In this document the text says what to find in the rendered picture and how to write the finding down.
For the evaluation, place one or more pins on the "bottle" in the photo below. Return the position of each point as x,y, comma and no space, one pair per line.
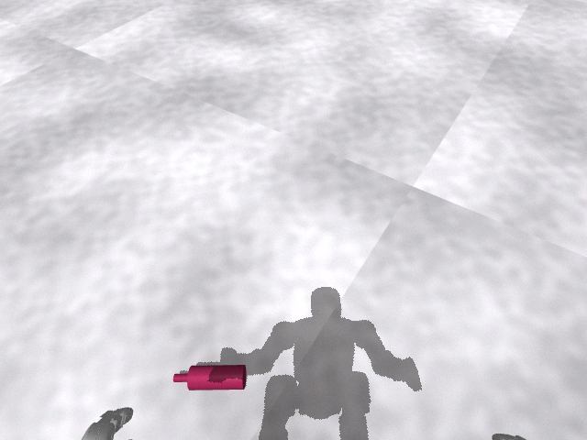
217,377

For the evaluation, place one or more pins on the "left robot hand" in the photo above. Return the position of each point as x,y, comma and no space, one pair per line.
109,423

